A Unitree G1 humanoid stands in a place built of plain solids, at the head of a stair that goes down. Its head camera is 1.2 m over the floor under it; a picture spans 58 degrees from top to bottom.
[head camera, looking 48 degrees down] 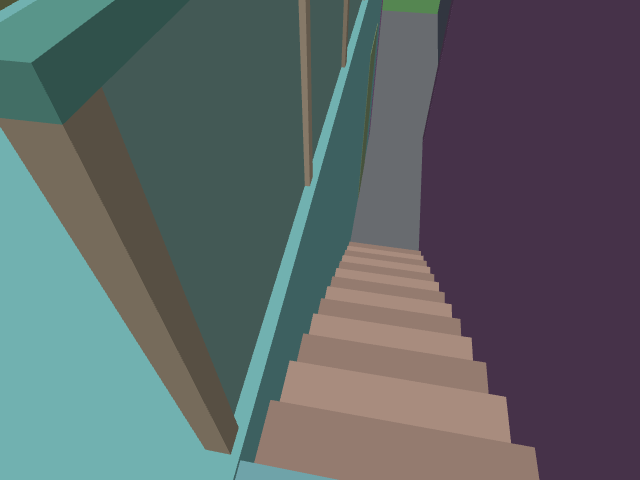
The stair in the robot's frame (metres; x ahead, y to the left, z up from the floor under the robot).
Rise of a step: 0.20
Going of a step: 0.24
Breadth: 0.83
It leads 10 degrees to the right of straight ahead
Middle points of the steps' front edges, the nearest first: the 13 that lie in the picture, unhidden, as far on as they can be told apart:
0.49 -0.25 -0.20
0.72 -0.29 -0.40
0.96 -0.33 -0.59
1.19 -0.37 -0.79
1.43 -0.41 -0.99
1.66 -0.46 -1.19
1.90 -0.50 -1.39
2.13 -0.54 -1.59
2.37 -0.58 -1.79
2.60 -0.63 -1.98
2.84 -0.67 -2.18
3.07 -0.71 -2.38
3.31 -0.75 -2.58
